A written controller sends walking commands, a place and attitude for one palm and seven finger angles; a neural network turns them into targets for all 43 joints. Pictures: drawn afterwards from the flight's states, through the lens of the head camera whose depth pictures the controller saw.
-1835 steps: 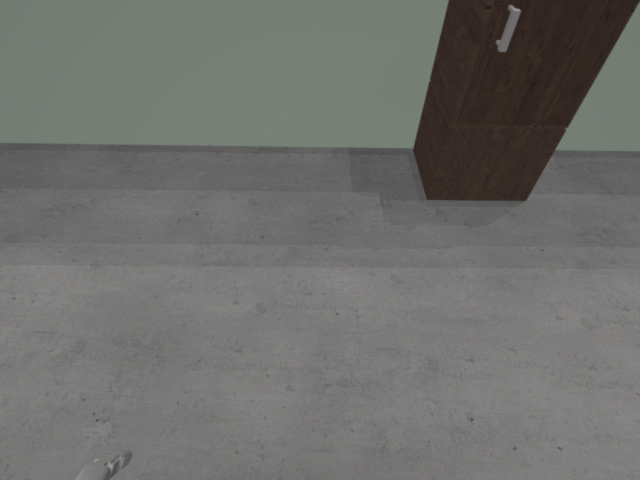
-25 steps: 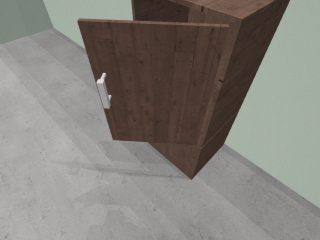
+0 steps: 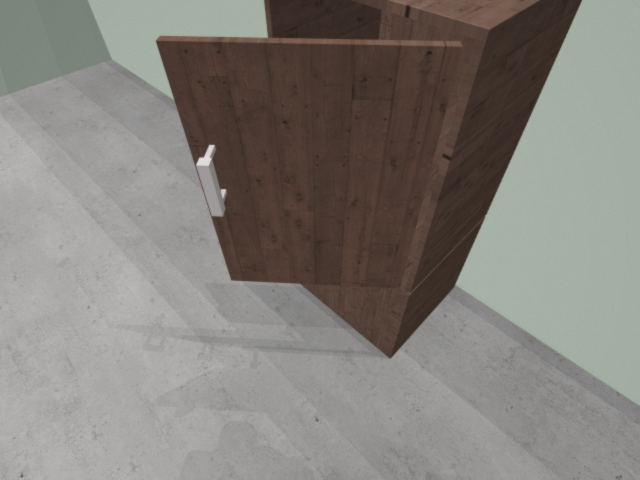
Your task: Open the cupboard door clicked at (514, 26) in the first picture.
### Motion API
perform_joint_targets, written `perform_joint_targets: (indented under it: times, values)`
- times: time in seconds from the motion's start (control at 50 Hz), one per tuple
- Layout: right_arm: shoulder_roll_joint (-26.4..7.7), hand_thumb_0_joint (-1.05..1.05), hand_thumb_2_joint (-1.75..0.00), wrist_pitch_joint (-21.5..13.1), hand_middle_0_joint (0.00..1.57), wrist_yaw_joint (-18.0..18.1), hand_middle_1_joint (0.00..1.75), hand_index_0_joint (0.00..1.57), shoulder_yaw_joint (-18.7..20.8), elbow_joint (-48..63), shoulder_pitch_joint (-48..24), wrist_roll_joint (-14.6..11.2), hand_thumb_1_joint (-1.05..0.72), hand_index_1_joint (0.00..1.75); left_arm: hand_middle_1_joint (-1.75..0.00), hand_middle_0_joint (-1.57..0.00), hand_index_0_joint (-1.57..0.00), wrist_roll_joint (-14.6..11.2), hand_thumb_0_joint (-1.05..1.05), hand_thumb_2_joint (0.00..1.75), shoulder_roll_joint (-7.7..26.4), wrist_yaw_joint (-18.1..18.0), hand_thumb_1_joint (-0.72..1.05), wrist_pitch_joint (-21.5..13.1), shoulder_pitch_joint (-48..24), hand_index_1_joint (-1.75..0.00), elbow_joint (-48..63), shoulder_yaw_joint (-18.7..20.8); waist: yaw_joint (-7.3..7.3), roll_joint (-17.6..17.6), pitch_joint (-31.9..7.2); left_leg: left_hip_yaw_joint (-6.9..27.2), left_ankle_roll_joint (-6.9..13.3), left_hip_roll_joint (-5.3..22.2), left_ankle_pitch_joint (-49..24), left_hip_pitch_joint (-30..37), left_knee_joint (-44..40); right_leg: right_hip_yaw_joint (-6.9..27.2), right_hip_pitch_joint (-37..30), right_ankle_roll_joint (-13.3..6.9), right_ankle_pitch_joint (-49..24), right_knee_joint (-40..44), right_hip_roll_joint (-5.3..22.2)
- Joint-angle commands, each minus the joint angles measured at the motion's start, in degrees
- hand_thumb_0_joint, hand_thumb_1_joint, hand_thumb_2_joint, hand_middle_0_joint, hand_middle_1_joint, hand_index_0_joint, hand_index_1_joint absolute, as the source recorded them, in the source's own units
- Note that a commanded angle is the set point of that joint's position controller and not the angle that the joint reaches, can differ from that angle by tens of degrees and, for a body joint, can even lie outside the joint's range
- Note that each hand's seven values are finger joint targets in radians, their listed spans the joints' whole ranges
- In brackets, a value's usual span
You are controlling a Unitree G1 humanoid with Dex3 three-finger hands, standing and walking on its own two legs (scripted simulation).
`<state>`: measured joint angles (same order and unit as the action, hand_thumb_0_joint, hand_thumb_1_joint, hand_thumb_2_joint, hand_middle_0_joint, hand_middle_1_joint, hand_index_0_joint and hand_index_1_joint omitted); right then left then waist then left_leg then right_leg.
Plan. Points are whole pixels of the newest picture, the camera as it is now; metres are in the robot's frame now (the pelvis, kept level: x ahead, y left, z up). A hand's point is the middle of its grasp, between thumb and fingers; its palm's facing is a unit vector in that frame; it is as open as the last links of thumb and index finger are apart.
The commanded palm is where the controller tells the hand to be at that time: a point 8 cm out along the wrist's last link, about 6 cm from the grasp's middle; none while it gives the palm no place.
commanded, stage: look again from close up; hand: left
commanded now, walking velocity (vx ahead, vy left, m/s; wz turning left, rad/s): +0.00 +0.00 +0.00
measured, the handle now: (214, 181) +0.60 +0.22 +0.02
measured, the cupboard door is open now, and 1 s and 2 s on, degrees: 41 41 41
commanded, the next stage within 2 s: shuffle to correct the standing spot in 0.34 s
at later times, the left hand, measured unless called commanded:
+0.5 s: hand out of the picture -0.02 +0.23 -0.17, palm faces -0.01 -0.97 -0.25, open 7.4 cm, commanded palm none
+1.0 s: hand out of the picture -0.05 +0.20 -0.17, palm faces -0.01 -0.99 -0.14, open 7.4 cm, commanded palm none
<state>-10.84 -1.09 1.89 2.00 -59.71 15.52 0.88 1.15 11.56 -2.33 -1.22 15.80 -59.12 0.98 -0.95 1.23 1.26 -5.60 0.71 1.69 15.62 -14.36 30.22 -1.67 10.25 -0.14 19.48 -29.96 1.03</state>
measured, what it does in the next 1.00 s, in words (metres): stands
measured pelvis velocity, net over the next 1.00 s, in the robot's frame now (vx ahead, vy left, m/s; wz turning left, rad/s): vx -0.01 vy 0.04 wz -0.07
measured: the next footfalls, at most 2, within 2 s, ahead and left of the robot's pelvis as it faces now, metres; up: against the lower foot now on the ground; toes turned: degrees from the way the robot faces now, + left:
right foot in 1.08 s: +0.07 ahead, -0.09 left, +0.00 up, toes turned -10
left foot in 1.34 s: +0.18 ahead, +0.16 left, +0.00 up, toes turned +3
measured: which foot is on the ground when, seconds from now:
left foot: down 0.00-1.00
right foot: down 0.00-0.86, up 0.88-1.00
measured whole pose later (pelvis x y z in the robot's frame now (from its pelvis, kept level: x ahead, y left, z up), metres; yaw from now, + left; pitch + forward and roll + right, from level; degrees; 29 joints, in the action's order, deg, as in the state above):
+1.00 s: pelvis -0.01 +0.04 +0.00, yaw -4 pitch -2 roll +0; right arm -7.3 -2.0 0.8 1.9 -62.6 20.8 1.0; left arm 1.8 5.6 -0.4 0.5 23.2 -62.5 1.6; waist -0.4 -0.1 1.7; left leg -10.4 5.0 -0.8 15.4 -11.8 28.3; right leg -3.3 18.8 -1.6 25.1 -44.6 3.5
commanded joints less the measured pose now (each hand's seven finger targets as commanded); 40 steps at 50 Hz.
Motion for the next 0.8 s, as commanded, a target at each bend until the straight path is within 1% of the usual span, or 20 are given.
perform_joint_targets:
  times: [0.0, 0.06, 0.08, 0.12, 0.22, 0.26, 0.32, 0.34, 0.42, 0.44, 0.46, 0.5, 0.52, 0.56, 0.58, 0.62, 0.64, 0.7, 0.74, 0.78]
  values:
    - [-6.9, 0.00, -0.90, -0.3, 0.20, 0.1, 0.30, 0.20, 1.3, 4.1, 1.2, 0.3, -0.90, 0.30, -0.30, -0.20, -0.20, 0.0, 0.00, 0.90, 7.2, -0.5, 0.90, -0.4, 4.0, -0.30, 3.8, 1.3, 0.32, -4.2, -2.4, 4.5, 1.7, 4.2, -19.6, 3.3, -1.2, 5.2, 1.0, -3.1, -29.3, 1.7, 5.4]
    - [-8.9, 0.00, -0.90, -0.1, 0.20, -0.1, 0.30, 0.20, 1.6, 4.8, -1.2, 0.3, -0.90, 0.30, -0.30, -0.20, -0.20, 0.0, 0.00, 0.90, 8.9, -0.3, 0.90, -0.2, 2.0, -0.30, 5.0, 1.4, 0.30, -2.6, -0.3, 5.3, 1.9, 4.9, -17.3, 3.2, -3.0, 5.2, 3.3, -2.6, -21.8, 2.7, 4.6]
    - [-8.7, 0.00, -0.90, -0.2, 0.20, -0.3, 0.30, 0.20, 1.4, 4.9, -2.0, 0.4, -0.90, 0.30, -0.30, -0.20, -0.20, 0.0, 0.00, 0.90, 8.6, -0.2, 0.90, -0.2, 2.1, -0.30, 5.1, 1.1, 0.71, -1.4, -0.2, 5.4, 1.9, 5.0, -17.2, 3.7, -3.6, 5.3, 3.4, -2.4, -20.0, 3.6, 4.5]
    - [-9.5, 0.00, -0.90, -0.1, 0.20, -0.5, 0.30, 0.20, 1.3, 5.2, -3.4, 0.3, -0.90, 0.30, -0.30, -0.20, -0.20, 0.0, 0.00, 0.90, 9.7, -0.1, 0.90, -0.2, 1.1, -0.30, 5.4, 1.1, 0.58, -2.3, 0.7, 5.8, 1.8, 5.0, -12.7, 3.1, -5.0, 5.8, 4.1, -2.2, -15.3, 5.2, 4.5]
    - [-11.3, 0.00, -0.90, -0.2, 0.20, -1.0, 0.30, 0.20, 1.3, 5.5, -5.9, 0.3, -0.90, 0.30, -0.30, -0.20, -0.20, 0.1, 0.00, 0.90, 11.2, 0.4, 0.90, -0.2, -0.4, -0.30, 5.4, 0.9, 0.59, -1.5, 2.2, 6.9, 1.6, 4.8, -4.3, 2.7, -8.6, 6.6, 5.6, -1.9, -6.0, 8.9, 4.6]
    - [-11.8, 0.00, -0.90, -0.3, 0.20, -1.1, 0.30, 0.20, 1.3, 5.4, -6.1, 0.3, -0.90, 0.30, -0.30, -0.20, -0.20, 0.2, 0.00, 0.90, 11.4, 0.6, 0.90, -0.2, -0.8, -0.30, 5.4, 0.9, 0.49, -0.6, 2.4, 7.3, 1.5, 4.8, -0.9, 2.1, -10.3, 6.5, 5.5, -1.8, -4.3, 9.4, 4.4]
    - [-11.8, 0.00, -0.90, -0.2, 0.20, -1.3, 0.30, 0.20, 1.1, 5.0, -5.8, 0.3, -0.90, 0.30, -0.30, -0.20, -0.20, 0.3, 0.00, 0.90, 11.2, 0.7, 0.90, -0.1, -0.5, -0.30, 4.9, 0.7, 0.51, -1.1, 2.1, 7.9, 1.4, 4.9, 2.2, 1.4, -11.8, 6.1, 5.1, -1.6, -2.4, 10.3, 4.6]
    - [-12.1, 0.00, -0.90, -0.3, 0.20, -1.3, 0.30, 0.20, 1.2, 4.9, -5.8, 0.3, -0.90, 0.30, -0.30, -0.20, -0.20, 0.3, 0.00, 0.90, 11.0, 0.8, 0.90, -0.1, -0.3, -0.30, 4.5, 0.7, 0.57, -0.3, 2.1, 8.3, 1.4, 5.0, 3.0, 1.5, -12.4, 6.1, 5.1, -1.6, -2.4, 10.4, 4.5]
    - [-12.3, 0.00, -0.90, -0.3, 0.20, -1.4, 0.30, 0.20, 1.2, 4.1, -5.0, 0.2, -0.90, 0.30, -0.30, -0.20, -0.20, 0.3, 0.00, 0.90, 10.7, 0.8, 0.90, 0.0, 0.8, -0.30, 3.6, 0.5, 0.70, -0.7, 1.9, 9.1, 1.4, 5.3, 5.8, 0.6, -14.0, 5.6, 4.4, -1.4, -1.7, 10.8, 4.6]
    - [-10.9, 0.00, -0.90, 0.0, 0.20, -1.5, 0.30, 0.20, 0.7, 3.3, -3.9, 0.3, -0.90, 0.30, -0.30, -0.20, -0.20, 0.3, 0.00, 0.90, 8.9, 0.8, 0.90, 0.2, 2.0, -0.30, 2.8, 0.1, 0.70, 0.2, 1.2, 8.8, 1.1, 5.3, 8.5, 0.3, -14.4, 5.2, 3.9, -1.0, 0.4, 11.1, 4.6]
    - [-8.9, 0.00, -0.90, 0.4, 0.20, -1.6, 0.30, 0.20, 0.3, 2.5, -2.3, 0.4, -0.90, 0.30, -0.30, -0.20, -0.20, 0.3, 0.00, 0.90, 7.0, 0.7, 0.90, 0.6, 3.6, -0.30, 1.9, -0.2, 0.67, -0.4, 1.0, 8.6, 0.8, 4.9, 11.5, -0.2, -14.5, 4.9, 3.9, -0.8, 3.7, 10.9, 4.3]
    - [-8.7, 0.00, -0.90, 1.1, 0.20, -1.7, 0.30, 0.20, 0.4, 2.0, -0.6, 0.5, -0.90, 0.30, -0.30, -0.20, -0.20, 0.6, 0.00, 0.90, 6.5, 0.7, 0.90, 1.2, 5.5, -0.30, 1.4, -0.1, 0.94, 0.4, 1.4, 8.7, 1.0, 4.8, 18.1, -1.7, -14.7, 4.5, 4.5, -0.8, 10.5, 10.1, 3.5]
    - [-9.0, 0.00, -0.90, 1.4, 0.20, -1.7, 0.30, 0.20, 0.5, 1.9, -0.4, 0.6, -0.90, 0.30, -0.30, -0.20, -0.20, 0.7, 0.00, 0.90, 6.4, 0.8, 0.90, 1.4, 6.1, -0.30, 1.2, 0.1, 1.19, 0.5, 2.8, 8.9, 1.1, 4.7, 20.2, -3.2, -14.8, 4.6, 5.2, -1.0, 12.6, 9.9, 3.4]
    - [-8.6, 0.00, -0.90, 1.5, 0.20, -1.6, 0.30, 0.20, 0.5, 1.7, 0.1, 0.6, -0.90, 0.30, -0.30, -0.20, -0.20, 0.7, 0.00, 0.90, 6.1, 1.0, 0.90, 1.4, 7.5, -0.30, 0.7, 0.4, 1.44, -0.3, 5.2, 8.4, 1.3, 4.2, 20.0, -4.7, -13.6, 5.5, 6.3, -1.6, 13.2, 9.8, 3.6]
    - [-8.1, 0.00, -0.90, 1.5, 0.20, -1.6, 0.30, 0.20, 0.5, 1.5, 0.6, 0.4, -0.90, 0.30, -0.30, -0.20, -0.20, 0.6, 0.00, 0.90, 6.0, 1.2, 0.90, 1.3, 8.2, -0.30, 0.5, 0.5, 1.66, -1.7, 5.8, 7.9, 1.4, 3.8, 18.5, -4.6, -12.2, 6.0, 6.4, -1.9, 12.4, 10.0, 3.9]
    - [-7.4, 0.00, -0.90, 1.4, 0.20, -1.3, 0.30, 0.20, 0.7, 1.2, 1.9, 0.4, -0.90, 0.30, -0.30, -0.20, -0.20, 0.4, 0.00, 0.90, 5.2, 1.4, 0.90, 1.2, 9.1, -0.30, -0.1, 0.9, 1.27, -2.6, 5.4, 6.8, 1.2, 2.9, 17.5, -4.0, -10.3, 6.8, 6.8, -2.7, 12.9, 9.7, 4.1]
    - [-7.2, 0.00, -0.90, 1.4, 0.20, -1.2, 0.30, 0.20, 0.8, 1.1, 2.6, 0.3, -0.90, 0.30, -0.30, -0.20, -0.20, 0.3, 0.00, 0.90, 5.0, 1.5, 0.90, 1.2, 9.5, -0.30, -0.2, 1.1, 1.10, -2.0, 4.9, 6.5, 1.2, 2.7, 18.0, -3.4, -9.7, 6.8, 7.3, -3.0, 13.9, 9.3, 4.1]
    - [-6.5, 0.00, -0.90, 1.2, 0.20, -1.1, 0.30, 0.20, 1.1, 0.8, 4.1, 0.2, -0.90, 0.30, -0.30, -0.20, -0.20, 0.3, 0.00, 0.90, 4.0, 1.5, 0.90, 1.1, 10.7, -0.30, -0.5, 1.5, 0.94, -2.7, 5.0, 7.1, 1.7, 2.8, 19.4, -4.0, -8.6, 6.9, 7.9, -3.6, 14.9, 8.0, 3.9]
    - [-5.6, 0.00, -0.90, 1.0, 0.20, -1.0, 0.30, 0.20, 1.1, 0.7, 5.0, 0.2, -0.90, 0.30, -0.30, -0.20, -0.20, 0.3, 0.00, 0.90, 2.9, 1.4, 0.90, 1.0, 11.5, -0.30, -0.7, 1.7, 1.02, -3.3, 6.3, 7.9, 2.2, 3.1, 19.9, -4.4, -8.4, 7.4, 9.0, -4.1, 15.3, 7.2, 3.8]
    - [-5.2, 0.00, -0.90, 0.7, 0.20, -0.9, 0.30, 0.20, 1.2, 0.2, 6.1, 0.1, -0.90, 0.30, -0.30, -0.20, -0.20, 0.3, 0.00, 0.90, 2.0, 1.5, 0.90, 0.8, 11.8, -0.30, -0.7, 1.7, 0.70, -2.2, 6.5, 9.3, 2.9, 4.0, 19.9, -3.5, -9.3, 6.4, 9.8, -4.1, 13.5, 5.0, 3.1]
